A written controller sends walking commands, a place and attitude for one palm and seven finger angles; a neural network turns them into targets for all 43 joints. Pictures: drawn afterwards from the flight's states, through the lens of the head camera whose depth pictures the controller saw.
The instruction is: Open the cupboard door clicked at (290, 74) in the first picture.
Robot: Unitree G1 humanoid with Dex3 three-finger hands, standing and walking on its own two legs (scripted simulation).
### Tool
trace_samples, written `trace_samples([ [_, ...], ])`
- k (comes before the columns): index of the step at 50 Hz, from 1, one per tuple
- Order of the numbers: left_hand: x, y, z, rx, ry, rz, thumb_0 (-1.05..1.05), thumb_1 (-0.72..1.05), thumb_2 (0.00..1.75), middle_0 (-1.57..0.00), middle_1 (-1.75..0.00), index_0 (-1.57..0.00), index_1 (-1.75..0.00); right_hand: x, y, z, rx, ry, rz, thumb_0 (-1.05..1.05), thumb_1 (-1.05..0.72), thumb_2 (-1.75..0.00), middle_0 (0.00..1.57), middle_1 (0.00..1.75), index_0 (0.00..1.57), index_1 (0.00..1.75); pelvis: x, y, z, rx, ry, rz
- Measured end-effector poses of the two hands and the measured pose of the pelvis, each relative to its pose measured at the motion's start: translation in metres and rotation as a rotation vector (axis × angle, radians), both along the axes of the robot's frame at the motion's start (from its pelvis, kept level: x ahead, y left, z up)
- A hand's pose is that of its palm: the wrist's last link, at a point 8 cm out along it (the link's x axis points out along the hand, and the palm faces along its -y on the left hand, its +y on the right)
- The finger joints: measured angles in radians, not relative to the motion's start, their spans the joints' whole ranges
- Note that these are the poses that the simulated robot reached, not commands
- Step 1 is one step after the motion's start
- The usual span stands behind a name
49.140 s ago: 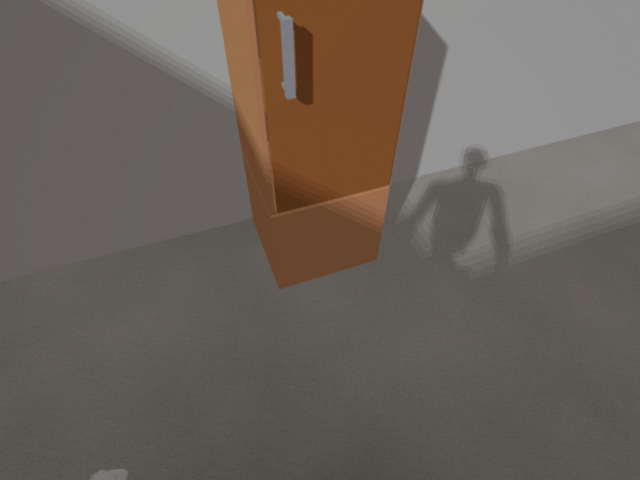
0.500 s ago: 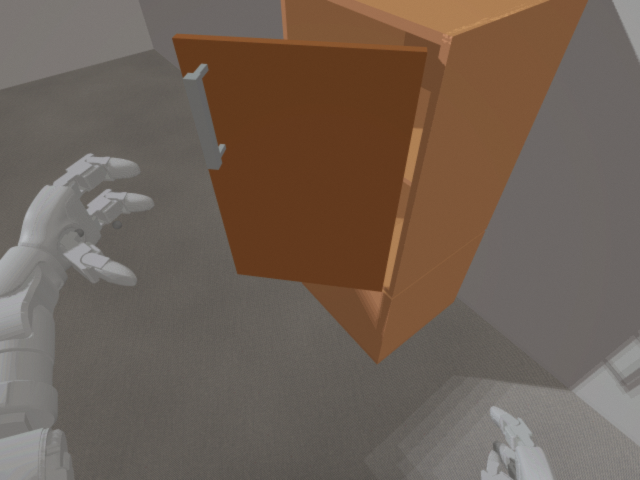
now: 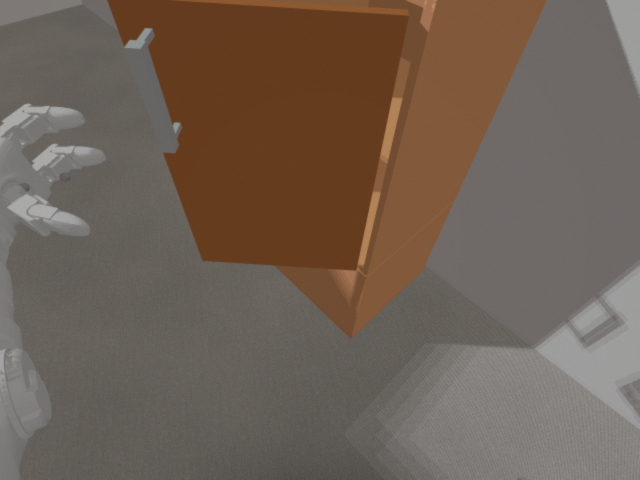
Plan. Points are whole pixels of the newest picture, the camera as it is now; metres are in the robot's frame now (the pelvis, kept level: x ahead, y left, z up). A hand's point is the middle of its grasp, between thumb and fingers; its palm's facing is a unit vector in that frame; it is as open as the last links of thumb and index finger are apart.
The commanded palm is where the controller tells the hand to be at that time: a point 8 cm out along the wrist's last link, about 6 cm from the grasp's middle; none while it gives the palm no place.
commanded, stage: move the hooked fingers beside the handle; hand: left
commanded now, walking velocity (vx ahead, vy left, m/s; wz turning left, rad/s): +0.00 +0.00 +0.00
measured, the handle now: (159, 94) +0.60 +0.24 +0.14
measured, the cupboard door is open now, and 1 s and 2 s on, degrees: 43 43 43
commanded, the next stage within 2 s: slide the fingers in behind the handle in 1.84 s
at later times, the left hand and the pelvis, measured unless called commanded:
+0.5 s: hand (88, 129) +0.49 +0.30 +0.16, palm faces -0.04 -1.00 +0.01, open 14.0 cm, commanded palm +0.49 +0.34 +0.15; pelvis +0.01 +0.01 -0.01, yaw -1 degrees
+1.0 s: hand (105, 105) +0.55 +0.30 +0.16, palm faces -0.03 -1.00 +0.01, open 14.0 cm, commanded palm +0.55 +0.35 +0.14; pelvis +0.02 +0.01 -0.02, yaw -3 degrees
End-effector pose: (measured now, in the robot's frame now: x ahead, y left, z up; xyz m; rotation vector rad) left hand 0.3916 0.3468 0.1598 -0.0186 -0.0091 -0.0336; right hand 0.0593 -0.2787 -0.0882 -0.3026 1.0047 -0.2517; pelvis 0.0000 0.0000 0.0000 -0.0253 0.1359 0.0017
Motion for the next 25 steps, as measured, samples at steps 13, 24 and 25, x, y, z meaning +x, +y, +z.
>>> trace_samples([
  [13, 0.049, -0.001, 0.001, 0.0, 0.019, -0.01, -0.01, -0.5, 0.3, -0.3, -1.2, -0.3, -1.2, -0.018, 0.013, -0.007, -0.003, 0.093, -0.032, 0.01, -0.9, -0.9, 0.2, 0.3, 0.21, 0.3, 0.0, 0.009, -0.006, -0.012, 0.072, -0.003],
  [24, 0.08, 0.003, 0.002, 0.014, 0.021, -0.006, -0.01, -0.5, 0.3, -0.3, -1.2, -0.3, -1.2, -0.063, 0.012, -0.009, -0.02, 0.262, -0.11, 0.01, -0.9, -0.9, 0.2, 0.3, 0.21, 0.3, 0.005, 0.012, -0.01, -0.021, 0.125, -0.011],
  [25, 0.083, 0.003, 0.003, 0.014, 0.021, -0.007, -0.01, -0.5, 0.3, -0.3, -1.2, -0.3, -1.2, -0.067, 0.012, -0.009, -0.021, 0.277, -0.115, 0.01, -0.9, -0.9, 0.2, 0.3, 0.21, 0.3, 0.005, 0.012, -0.011, -0.022, 0.128, -0.011],
])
